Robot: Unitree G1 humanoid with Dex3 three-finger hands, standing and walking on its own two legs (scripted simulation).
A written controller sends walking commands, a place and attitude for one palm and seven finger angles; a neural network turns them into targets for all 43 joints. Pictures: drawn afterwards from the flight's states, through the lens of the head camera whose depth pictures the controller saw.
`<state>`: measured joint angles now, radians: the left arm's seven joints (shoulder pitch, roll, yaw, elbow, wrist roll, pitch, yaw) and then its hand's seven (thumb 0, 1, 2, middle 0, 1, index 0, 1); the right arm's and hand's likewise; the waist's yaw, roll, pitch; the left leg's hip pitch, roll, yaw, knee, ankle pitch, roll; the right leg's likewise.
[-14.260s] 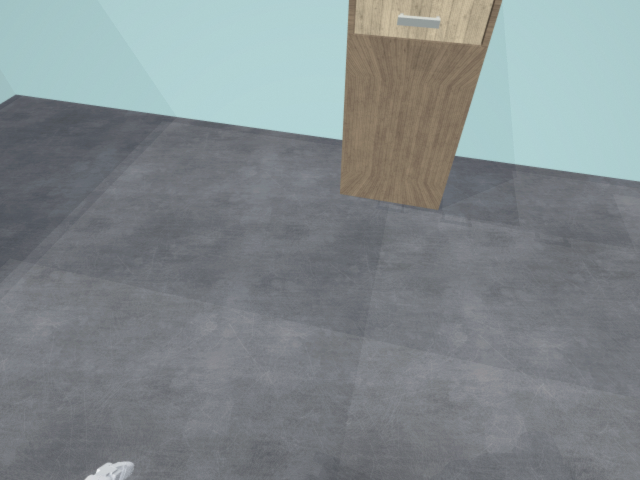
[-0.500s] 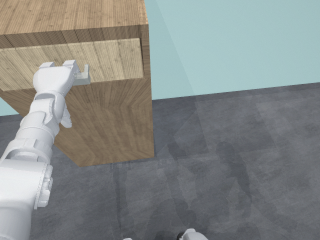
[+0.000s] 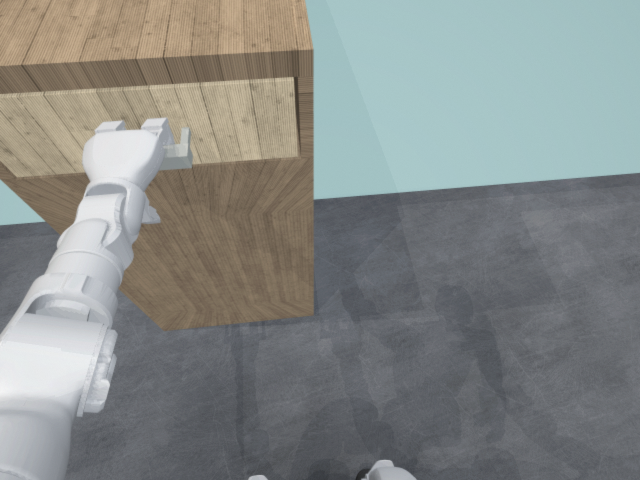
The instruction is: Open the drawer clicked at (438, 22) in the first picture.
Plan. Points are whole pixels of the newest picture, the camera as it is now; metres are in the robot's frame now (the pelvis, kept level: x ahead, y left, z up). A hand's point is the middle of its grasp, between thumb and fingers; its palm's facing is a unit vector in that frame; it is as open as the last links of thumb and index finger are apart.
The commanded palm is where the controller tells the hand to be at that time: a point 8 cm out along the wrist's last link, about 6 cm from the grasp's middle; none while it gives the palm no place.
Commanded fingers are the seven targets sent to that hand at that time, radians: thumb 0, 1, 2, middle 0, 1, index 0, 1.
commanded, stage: close the thumb around the handle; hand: left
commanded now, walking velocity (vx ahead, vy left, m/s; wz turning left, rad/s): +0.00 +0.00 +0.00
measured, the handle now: (141, 148) +0.54 +0.22 +0.07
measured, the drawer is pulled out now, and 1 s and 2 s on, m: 0.00 0.03 0.18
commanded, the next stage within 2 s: pull the drawer open in 0.38 s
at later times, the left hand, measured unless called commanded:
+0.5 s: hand (142, 185) +0.49 +0.22 +0.04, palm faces -0.06 +0.01 -1.00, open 5.6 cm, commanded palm +0.48 +0.22 +0.10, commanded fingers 0.00 0.90 0.90 -0.40 -1.35 -0.40 -1.35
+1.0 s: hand (141, 201) +0.47 +0.22 +0.04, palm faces -0.02 -0.02 -1.00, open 5.6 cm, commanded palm +0.45 +0.22 +0.10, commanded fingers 0.00 0.90 0.90 -0.40 -1.35 -0.40 -1.35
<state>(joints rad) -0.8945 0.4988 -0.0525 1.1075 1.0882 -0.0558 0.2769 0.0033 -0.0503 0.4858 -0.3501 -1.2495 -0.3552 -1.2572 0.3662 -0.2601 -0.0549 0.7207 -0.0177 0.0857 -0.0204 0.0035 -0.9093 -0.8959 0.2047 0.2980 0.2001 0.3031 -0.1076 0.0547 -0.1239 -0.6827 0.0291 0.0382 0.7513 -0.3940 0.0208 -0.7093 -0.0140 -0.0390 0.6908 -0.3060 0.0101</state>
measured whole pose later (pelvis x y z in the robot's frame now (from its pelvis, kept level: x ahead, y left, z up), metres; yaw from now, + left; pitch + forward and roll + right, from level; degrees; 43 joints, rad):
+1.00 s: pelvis +0.02 +0.00 +0.01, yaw +0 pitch +16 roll -1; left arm -0.68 0.43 -0.06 0.87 1.07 -0.04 0.29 0.01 0.74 0.82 -0.34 -1.34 -0.38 -1.36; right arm 0.32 -0.26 -0.06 0.71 -0.01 0.10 -0.01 0.01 -0.91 -0.90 0.20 0.30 0.20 0.30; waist -0.05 0.06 -0.13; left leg -0.58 0.03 0.04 0.69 -0.40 0.02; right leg -0.61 -0.01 -0.03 0.65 -0.32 0.01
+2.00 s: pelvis +0.02 -0.01 +0.02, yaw +0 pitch +8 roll +0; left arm -0.02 0.36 -0.12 0.19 1.03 0.05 0.27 0.03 0.72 0.81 -0.32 -1.34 -0.42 -1.35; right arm 0.11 -0.25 -0.03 0.61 0.00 0.07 -0.02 0.01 -0.91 -0.90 0.20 0.30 0.20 0.30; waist 0.05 0.06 -0.10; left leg -0.36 0.02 0.06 0.59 -0.37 0.01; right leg -0.42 -0.01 -0.02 0.60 -0.31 0.00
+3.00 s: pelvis +0.00 -0.02 +0.01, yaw -1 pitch +6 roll +0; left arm 0.51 0.39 -0.06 -0.22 1.03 0.01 0.36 0.01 0.69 0.77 -0.32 -1.34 -0.42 -1.35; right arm 0.10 -0.24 -0.02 0.60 -0.05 0.06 0.00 0.01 -0.91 -0.90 0.20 0.30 0.20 0.30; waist 0.08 0.07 -0.08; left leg -0.38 0.04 0.06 0.70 -0.41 -0.01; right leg -0.45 0.00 -0.02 0.72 -0.36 -0.02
